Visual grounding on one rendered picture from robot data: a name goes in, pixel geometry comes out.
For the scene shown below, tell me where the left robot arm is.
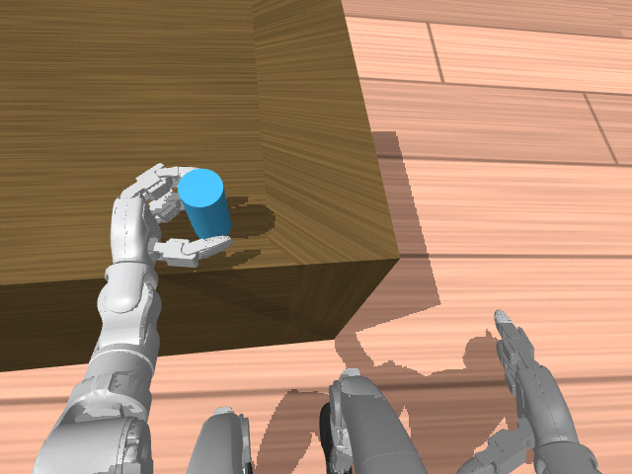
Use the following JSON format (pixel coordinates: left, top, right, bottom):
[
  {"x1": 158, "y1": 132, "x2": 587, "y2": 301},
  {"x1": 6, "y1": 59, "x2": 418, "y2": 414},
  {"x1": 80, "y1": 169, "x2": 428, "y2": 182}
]
[{"x1": 32, "y1": 261, "x2": 162, "y2": 474}]

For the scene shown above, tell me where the right robot foot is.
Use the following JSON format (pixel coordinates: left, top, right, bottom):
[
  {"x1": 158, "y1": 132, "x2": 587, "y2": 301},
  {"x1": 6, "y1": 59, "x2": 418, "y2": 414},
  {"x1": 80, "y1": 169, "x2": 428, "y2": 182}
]
[{"x1": 319, "y1": 402, "x2": 353, "y2": 474}]

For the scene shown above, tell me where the can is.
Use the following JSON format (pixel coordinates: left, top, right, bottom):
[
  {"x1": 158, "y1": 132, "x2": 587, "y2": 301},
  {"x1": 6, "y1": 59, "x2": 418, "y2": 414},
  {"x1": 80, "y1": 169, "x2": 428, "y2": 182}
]
[{"x1": 178, "y1": 169, "x2": 231, "y2": 239}]

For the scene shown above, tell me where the right robot arm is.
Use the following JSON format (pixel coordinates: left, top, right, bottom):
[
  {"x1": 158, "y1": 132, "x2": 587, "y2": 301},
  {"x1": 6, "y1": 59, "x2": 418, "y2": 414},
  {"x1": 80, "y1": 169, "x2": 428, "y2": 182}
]
[{"x1": 533, "y1": 441, "x2": 602, "y2": 474}]

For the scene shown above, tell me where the right robot hand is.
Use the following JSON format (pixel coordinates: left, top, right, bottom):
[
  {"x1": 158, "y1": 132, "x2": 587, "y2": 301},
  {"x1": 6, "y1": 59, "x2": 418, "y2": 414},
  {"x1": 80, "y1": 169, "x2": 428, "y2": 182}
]
[{"x1": 455, "y1": 309, "x2": 579, "y2": 474}]

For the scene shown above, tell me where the left robot hand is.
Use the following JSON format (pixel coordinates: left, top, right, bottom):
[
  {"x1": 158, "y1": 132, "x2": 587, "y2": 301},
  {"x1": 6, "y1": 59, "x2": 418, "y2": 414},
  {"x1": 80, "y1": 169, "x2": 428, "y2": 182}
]
[{"x1": 111, "y1": 163, "x2": 233, "y2": 270}]

